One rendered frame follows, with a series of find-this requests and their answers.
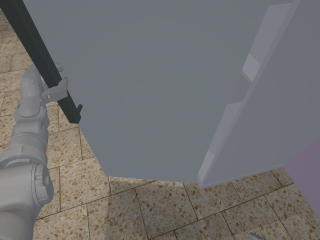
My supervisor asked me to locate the left robot forearm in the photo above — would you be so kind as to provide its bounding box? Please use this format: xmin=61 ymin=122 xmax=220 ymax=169
xmin=0 ymin=96 xmax=50 ymax=169

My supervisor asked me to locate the fridge door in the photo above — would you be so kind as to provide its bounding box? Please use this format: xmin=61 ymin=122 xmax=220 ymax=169
xmin=22 ymin=0 xmax=271 ymax=184

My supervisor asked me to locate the left robot hand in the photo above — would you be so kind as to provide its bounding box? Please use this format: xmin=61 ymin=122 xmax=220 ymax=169
xmin=20 ymin=62 xmax=69 ymax=104

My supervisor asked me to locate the left robot upper arm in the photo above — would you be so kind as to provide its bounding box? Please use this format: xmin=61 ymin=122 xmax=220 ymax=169
xmin=0 ymin=162 xmax=54 ymax=240

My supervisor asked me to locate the handle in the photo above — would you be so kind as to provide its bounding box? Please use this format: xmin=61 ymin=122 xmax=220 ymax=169
xmin=0 ymin=0 xmax=83 ymax=124

